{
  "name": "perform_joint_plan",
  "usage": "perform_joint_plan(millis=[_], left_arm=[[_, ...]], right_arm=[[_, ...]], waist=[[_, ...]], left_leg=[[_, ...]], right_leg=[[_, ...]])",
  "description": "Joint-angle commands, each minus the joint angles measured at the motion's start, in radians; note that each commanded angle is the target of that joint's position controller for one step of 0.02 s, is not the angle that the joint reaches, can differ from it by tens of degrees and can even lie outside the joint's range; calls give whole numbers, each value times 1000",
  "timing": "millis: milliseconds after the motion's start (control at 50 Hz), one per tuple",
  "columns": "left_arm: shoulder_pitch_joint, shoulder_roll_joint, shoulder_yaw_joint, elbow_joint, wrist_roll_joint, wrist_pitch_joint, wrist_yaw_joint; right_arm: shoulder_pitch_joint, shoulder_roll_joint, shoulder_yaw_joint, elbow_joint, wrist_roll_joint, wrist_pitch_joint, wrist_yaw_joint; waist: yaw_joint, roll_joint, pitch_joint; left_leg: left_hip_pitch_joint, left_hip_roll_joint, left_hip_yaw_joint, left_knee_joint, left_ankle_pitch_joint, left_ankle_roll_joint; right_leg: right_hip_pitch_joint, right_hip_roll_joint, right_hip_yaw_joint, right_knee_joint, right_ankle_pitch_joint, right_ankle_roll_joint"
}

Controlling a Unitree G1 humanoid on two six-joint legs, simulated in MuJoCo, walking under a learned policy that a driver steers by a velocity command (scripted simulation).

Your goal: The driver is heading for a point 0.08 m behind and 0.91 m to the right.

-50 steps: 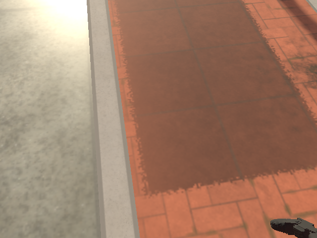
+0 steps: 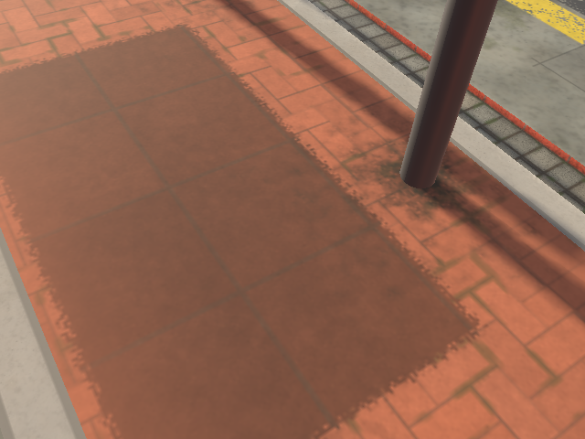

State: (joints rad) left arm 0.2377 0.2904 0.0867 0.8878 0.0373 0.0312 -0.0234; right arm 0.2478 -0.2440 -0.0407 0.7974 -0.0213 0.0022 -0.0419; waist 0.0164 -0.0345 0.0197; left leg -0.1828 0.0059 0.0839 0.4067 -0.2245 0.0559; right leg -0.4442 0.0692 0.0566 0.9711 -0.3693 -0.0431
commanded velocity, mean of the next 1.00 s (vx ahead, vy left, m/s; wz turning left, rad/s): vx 0.45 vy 0.00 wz -0.58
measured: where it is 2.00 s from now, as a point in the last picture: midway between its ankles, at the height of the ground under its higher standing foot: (526, 338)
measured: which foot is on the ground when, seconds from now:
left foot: down 0.00-0.42, up 0.44-0.92, down 0.94-1.00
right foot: up 0.00-0.38, down 0.40-0.96, up 0.98-1.00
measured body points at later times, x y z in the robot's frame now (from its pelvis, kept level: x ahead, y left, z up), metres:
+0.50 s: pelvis +0.17 -0.10 -0.02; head +0.20 -0.12 +0.43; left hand +0.41 +0.10 -0.12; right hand +0.10 -0.36 -0.16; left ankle +0.08 +0.08 -0.66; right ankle +0.19 -0.16 -0.75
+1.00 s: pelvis +0.45 -0.20 -0.03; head +0.49 -0.22 +0.42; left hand +0.59 +0.06 -0.16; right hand +0.49 -0.52 -0.11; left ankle +0.59 -0.18 -0.75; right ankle +0.23 -0.17 -0.68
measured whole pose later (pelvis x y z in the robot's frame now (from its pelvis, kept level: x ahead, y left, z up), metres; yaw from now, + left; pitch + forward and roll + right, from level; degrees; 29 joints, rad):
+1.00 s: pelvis +0.45 -0.20 -0.03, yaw -36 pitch +1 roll +0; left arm 0.43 0.30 0.06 0.91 0.01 -0.05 0.01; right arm 0.04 -0.26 -0.02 0.69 -0.04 -0.06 0.00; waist 0.08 -0.01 0.06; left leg -0.47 -0.01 0.05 0.60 -0.14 0.05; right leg -0.11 0.15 0.17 0.94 -0.46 -0.10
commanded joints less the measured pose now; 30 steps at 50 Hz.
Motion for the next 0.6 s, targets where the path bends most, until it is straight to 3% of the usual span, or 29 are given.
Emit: perform_joint_plan(millis=[20, 180, 240, 320, 360, 380, 400, 420, 440, 460, 480, 500, 540, 600], left_arm=[[-13, 61, 14, -48, 4, -10, -30], [-192, 28, -4, -122, 1, -13, -59], [-267, 12, -17, -161, 0, -19, -71], [-307, 22, -20, -198, 9, -21, -75], [-235, 35, -13, -188, 14, -25, -63], [-120, 45, -3, -156, 16, -34, -52], [72, 82, 19, -91, 20, -45, -35], [195, 198, 50, -81, 22, -49, -14], [176, 275, 60, -104, -14, -45, -2], [163, 244, 51, -88, -17, -38, 6], [114, 192, 37, -83, -23, -40, 13], [58, 146, 24, -92, -25, -48, 16], [-8, 104, 7, -105, -34, -66, 21], [42, 120, 9, -89, -43, -90, 15]], right_arm=[[2, -127, -34, -48, 2, -38, 4], [134, -140, -50, 19, -4, -72, 23], [149, -141, -52, 39, -9, -79, 28], [174, -169, -60, 69, -9, -69, 28], [165, -188, -62, 78, -4, -58, 29], [153, -193, -59, 79, 5, -52, 31], [147, -185, -52, 71, 7, -47, 33], [145, -113, -30, 6, 12, -49, 44], [70, -112, -35, -58, -8, -61, 56], [-26, -162, -43, -73, -8, -64, 60], [-15, -140, -35, -64, 6, -75, 64], [15, -133, -35, -40, 4, -78, 62], [77, -129, -34, -14, -27, -49, 64], [37, -113, -32, -31, -28, -18, 71]], waist=[[-12, 147, 52], [-77, 132, 77], [-90, 140, 93], [-89, 159, 97], [-48, 160, 57], [11, 127, -12], [91, 55, -138], [131, -152, -254], [101, -212, -284], [115, -69, -163], [68, -30, -69], [18, 8, -22], [-43, -16, -23], [-48, -10, -17]], left_leg=[[97, 249, -230, -304, -212, 76], [214, 290, -68, -301, -54, 99], [189, 296, 8, -280, 17, 96], [194, 314, 80, -214, 192, 82], [198, 315, 129, -75, 483, 68], [169, 295, 175, 108, 651, 55], [60, 251, 211, 368, 623, 24], [-296, 172, 213, 718, 143, -39], [-549, 22, 35, 910, -341, -72], [-641, 71, -71, 934, -250, -59], [-611, 112, -75, 871, -139, -49], [-531, 139, -81, 784, -92, -48], [-418, 151, -87, 722, -59, -70], [-428, 128, -69, 671, -7, -100]], right_leg=[[-210, -65, 6, 109, 96, 27], [-298, -120, -35, -85, 209, 55], [-233, -131, -87, -203, 214, 33], [-124, -108, -165, -309, 110, -30], [1, -53, -201, -357, 47, -71], [154, -7, -209, -412, 74, -96], [410, 24, -182, -473, 84, -129], [712, -258, 244, -573, -220, -220], [767, -425, 706, -745, -225, -291], [716, -398, 573, -740, -67, -279], [598, -360, 422, -719, 117, -257], [486, -298, 317, -723, 279, -220], [379, -214, 210, -737, 423, -197], [332, -182, 190, -763, 487, -211]])
Velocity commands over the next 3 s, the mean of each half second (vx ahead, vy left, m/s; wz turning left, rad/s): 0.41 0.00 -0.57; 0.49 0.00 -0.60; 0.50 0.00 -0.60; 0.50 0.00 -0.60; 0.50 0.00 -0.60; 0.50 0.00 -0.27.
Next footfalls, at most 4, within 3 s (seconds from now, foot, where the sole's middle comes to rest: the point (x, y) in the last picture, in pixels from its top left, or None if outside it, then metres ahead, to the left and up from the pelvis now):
0.40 right None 0.23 -0.18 -0.78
0.94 left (374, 396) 0.62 -0.20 -0.78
1.46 right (512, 383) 0.67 -0.54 -0.78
2.00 left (559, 288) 0.96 -0.75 -0.78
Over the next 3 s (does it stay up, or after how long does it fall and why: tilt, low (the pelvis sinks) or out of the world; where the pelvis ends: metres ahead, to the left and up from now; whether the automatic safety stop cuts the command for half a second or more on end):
stays up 0.82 -1.12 -0.02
